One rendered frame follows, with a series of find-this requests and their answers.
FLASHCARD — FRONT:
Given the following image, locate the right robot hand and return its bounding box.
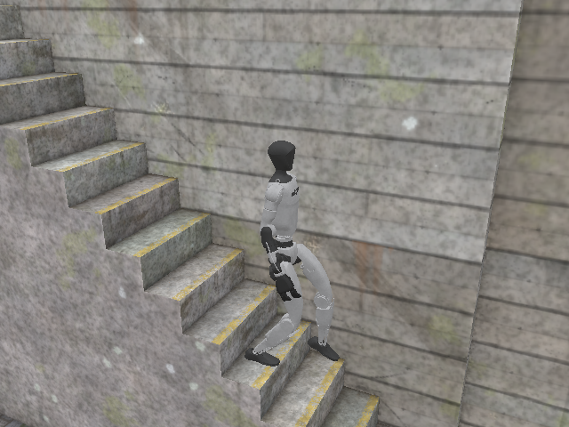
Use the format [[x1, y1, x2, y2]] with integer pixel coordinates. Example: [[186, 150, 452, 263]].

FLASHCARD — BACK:
[[276, 274, 301, 302]]

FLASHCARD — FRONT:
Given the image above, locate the humanoid robot torso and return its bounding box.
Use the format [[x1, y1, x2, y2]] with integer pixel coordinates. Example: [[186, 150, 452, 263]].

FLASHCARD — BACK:
[[267, 172, 300, 265]]

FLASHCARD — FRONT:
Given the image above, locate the right robot upper arm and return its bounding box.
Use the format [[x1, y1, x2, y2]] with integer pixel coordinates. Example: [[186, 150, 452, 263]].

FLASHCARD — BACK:
[[260, 184, 284, 237]]

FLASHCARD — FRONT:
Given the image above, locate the right robot shin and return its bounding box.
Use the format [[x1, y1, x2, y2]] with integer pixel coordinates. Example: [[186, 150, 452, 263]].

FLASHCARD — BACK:
[[252, 318, 300, 355]]

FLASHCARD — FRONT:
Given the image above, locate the robot right forearm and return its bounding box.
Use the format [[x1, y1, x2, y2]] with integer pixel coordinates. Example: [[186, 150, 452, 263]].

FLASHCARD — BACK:
[[260, 227, 286, 277]]

